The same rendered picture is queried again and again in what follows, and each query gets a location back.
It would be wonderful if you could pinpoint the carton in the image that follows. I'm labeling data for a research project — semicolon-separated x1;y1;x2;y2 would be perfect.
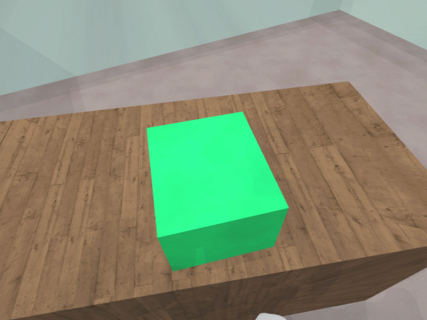
147;112;289;271

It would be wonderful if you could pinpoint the pedestal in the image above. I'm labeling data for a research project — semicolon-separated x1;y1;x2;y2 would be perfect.
0;81;427;320

